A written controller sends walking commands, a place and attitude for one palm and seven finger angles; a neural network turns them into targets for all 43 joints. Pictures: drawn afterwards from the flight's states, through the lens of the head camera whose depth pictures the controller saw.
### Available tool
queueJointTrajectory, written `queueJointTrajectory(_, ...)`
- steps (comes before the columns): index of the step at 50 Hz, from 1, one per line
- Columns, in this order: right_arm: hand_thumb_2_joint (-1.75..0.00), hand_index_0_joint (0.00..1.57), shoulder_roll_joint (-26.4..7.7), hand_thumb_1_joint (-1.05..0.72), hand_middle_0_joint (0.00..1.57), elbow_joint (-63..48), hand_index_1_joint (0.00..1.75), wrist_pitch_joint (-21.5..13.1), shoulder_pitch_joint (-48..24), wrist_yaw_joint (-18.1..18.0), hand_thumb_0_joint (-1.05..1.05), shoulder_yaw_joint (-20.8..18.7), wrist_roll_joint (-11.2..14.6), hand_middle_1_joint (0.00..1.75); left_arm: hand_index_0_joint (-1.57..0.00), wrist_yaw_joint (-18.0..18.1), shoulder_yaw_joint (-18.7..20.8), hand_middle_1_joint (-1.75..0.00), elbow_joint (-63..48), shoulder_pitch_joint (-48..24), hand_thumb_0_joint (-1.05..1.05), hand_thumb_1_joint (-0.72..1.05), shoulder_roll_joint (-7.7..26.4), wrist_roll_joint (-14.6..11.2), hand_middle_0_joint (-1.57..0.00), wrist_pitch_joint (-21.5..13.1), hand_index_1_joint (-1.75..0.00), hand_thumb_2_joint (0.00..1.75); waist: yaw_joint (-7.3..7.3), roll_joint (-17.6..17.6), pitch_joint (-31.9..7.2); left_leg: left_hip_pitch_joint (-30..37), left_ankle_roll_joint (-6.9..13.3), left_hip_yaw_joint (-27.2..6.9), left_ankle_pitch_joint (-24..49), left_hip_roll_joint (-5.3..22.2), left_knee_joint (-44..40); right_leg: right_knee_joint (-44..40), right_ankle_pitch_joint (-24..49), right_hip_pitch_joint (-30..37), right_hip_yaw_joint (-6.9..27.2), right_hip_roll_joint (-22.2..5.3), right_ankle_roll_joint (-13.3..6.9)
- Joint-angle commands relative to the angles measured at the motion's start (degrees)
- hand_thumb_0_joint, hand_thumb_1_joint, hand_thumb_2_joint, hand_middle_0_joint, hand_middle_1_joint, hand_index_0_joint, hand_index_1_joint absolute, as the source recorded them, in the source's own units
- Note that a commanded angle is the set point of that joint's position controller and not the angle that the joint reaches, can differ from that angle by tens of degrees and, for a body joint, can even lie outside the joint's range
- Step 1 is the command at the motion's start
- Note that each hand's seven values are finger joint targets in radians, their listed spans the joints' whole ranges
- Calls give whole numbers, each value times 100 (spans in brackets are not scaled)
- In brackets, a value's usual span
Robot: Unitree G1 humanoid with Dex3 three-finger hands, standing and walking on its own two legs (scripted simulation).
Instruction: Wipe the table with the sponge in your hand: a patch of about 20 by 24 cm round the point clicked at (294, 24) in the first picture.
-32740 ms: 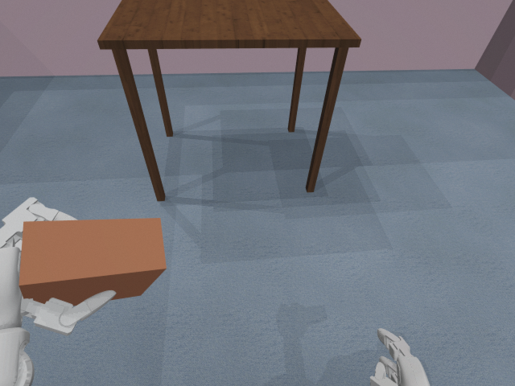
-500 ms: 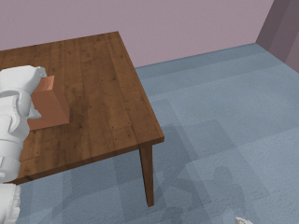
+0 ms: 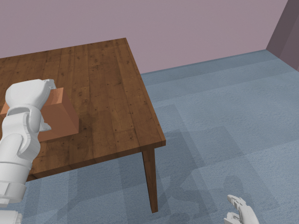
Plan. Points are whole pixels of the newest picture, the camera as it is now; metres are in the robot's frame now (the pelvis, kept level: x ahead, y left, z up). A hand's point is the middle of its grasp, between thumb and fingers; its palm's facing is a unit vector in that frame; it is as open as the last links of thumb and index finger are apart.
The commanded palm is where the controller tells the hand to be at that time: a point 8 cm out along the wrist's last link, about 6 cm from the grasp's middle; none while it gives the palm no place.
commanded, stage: wipe back along the first lane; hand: left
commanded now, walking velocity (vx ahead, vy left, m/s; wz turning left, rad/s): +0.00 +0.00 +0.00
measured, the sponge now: (49, 121) +0.34 +0.34 +0.09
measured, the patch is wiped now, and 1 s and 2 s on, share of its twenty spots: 1.00 1.00 1.00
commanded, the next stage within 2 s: lift the sponge slowly off the table in 0.56 s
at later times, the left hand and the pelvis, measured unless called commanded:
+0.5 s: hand (37, 123) +0.29 +0.32 +0.15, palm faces +0.08 +0.00 -1.00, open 10.3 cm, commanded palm +0.24 +0.31 +0.18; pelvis +0.00 -0.01 +0.00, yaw +0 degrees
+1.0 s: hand (35, 130) +0.27 +0.31 +0.15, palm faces +0.06 -0.01 -1.00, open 10.3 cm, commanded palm +0.23 +0.30 +0.20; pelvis -0.01 -0.01 +0.00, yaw +0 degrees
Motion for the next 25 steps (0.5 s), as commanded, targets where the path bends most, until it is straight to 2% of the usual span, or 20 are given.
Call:
queueJointTrajectory(1, -90, 20, -726, -90, 20, -888, 30, -258, -788, 19, 0, -272, -29, 30, -120, -171, 151, -160, -915, -84, 0, 10, 844, -141, -120, 95, -160, 130, 47, -473, -1033, 33, -244, -42, 3079, 228, -108, 128, 2097, 1114, -44, 92, -293)
queueJointTrajectory(3, -90, 20, -753, -90, 20, -903, 30, -250, -857, 19, 0, -276, -35, 30, -120, -172, 324, -160, -1153, 78, 0, 10, 975, -228, -120, 230, -160, 130, 68, -424, -1040, 52, -244, -30, 3050, 221, -109, 122, 2130, 1184, -1, 85, -304)
queueJointTrajectory(4, -90, 20, -732, -90, 20, -885, 30, -261, -860, 17, 0, -257, -32, 30, -120, -159, 394, -160, -1175, 200, 0, 10, 1047, -238, -120, 288, -160, 130, 77, -507, -982, -2, -235, -17, 2945, 220, -120, 149, 2095, 1188, -36, 83, -290)
queueJointTrajectory(6, -90, 20, -731, -90, 20, -893, 30, -266, -940, 8, 0, -233, -30, 30, -120, -188, 281, -160, -1298, 277, 0, 10, 921, -253, -120, 378, -160, 130, 59, -544, -821, -59, -234, -19, 2811, 208, -156, 125, 2042, 1139, -37, 93, -285)
queueJointTrajectory(8, -90, 20, -742, -90, 20, -925, 30, -256, -995, 5, 0, -240, -37, 30, -120, -197, 382, -160, -1511, 404, 0, 10, 987, -300, -120, 439, -160, 130, 88, -447, -853, -12, -239, -16, 2773, 204, -167, 108, 2015, 1189, -4, 90, -300)
queueJointTrajectory(11, -90, 20, -730, -90, 20, -904, 30, -282, -1024, -16, 0, -218, -43, 30, -120, -203, 490, -160, -1559, 650, 0, 10, 1076, -317, -120, 482, -160, 130, 99, -615, -801, -60, -218, 23, 2622, 181, -154, 136, 2032, 1203, 2, 96, -275)
queueJointTrajectory(12, -90, 20, -705, -90, 20, -922, 30, -281, -1046, -13, 0, -206, -40, 30, -120, -220, 339, -160, -1616, 687, 0, 10, 890, -331, -120, 495, -160, 130, 86, -634, -730, -72, -228, 7, 2594, 186, -177, 127, 1978, 1156, -23, 94, -267)
queueJointTrajectory(13, -90, 20, -713, -90, 20, -954, 30, -269, -1064, -4, 0, -220, -37, 30, -120, -222, 392, -160, -1797, 762, 0, 10, 887, -394, -120, 516, -160, 130, 100, -469, -783, -19, -238, -7, 2674, 202, -170, 107, 1994, 1190, 8, 91, -290)
queueJointTrajectory(14, -90, 20, -691, -90, 20, -969, 30, -285, -1070, -2, 0, -207, -36, 30, -120, -221, 436, -160, -1890, 893, 0, 10, 925, -408, -120, 527, -160, 130, 120, -542, -848, -17, -222, 2, 2651, 203, -161, 154, 1995, 1237, -20, 83, -271)
queueJointTrajectory(15, -90, 20, -686, -90, 20, -961, 30, -283, -1092, -7, 0, -197, -34, 30, -120, -217, 432, -160, -1872, 982, 0, 10, 919, -408, -120, 547, -160, 130, 115, -527, -737, -39, -228, 1, 2629, 208, -178, 136, 1960, 1190, -30, 98, -269)
queueJointTrajectory(19, -90, 20, -688, -90, 20, -972, 30, -287, -1132, -24, 0, -172, -49, 30, -120, -197, 486, -160, -2009, 983, 0, 10, 989, -424, -120, 662, -160, 130, 120, -537, -723, -68, -222, 25, 2388, 196, -188, 136, 1850, 1187, -12, 89, -275)
queueJointTrajectory(21, -90, 20, -708, -90, 20, -943, 30, -288, -1164, -43, 0, -167, -50, 30, -120, -208, 420, -160, -2001, 862, 0, 10, 971, -390, -120, 692, -160, 130, 84, -577, -623, -77, -225, 18, 2323, 196, -211, 98, 1813, 1114, -5, 104, -274)
queueJointTrajectory(23, -90, 20, -684, -90, 20, -1024, 30, -288, -1227, -32, 0, -167, -44, 30, -120, -213, 463, -160, -2272, 1114, 0, 10, 926, -457, -120, 716, -160, 130, 156, -401, -799, 3, -227, 4, 2418, 178, -191, 113, 1888, 1242, 40, 96, -291)
queueJointTrajectory(24, -90, 20, -672, -90, 20, -996, 30, -306, -1201, -27, 0, -156, -51, 30, -120, -201, 473, -160, -2254, 1209, 0, 10, 933, -432, -120, 715, -160, 130, 145, -483, -798, -26, -225, 19, 2482, 184, -166, 160, 1954, 1257, 18, 90, -281)
queueJointTrajectory(25, -90, 20, -649, -90, 20, -1023, 30, -311, -1226, -16, 0, -156, -50, 30, -120, -214, 388, -160, -2392, 1354, 0, 10, 783, -458, -120, 707, -160, 130, 148, -473, -798, 8, -227, 6, 2619, 187, -151, 165, 2042, 1258, 6, 101, -270)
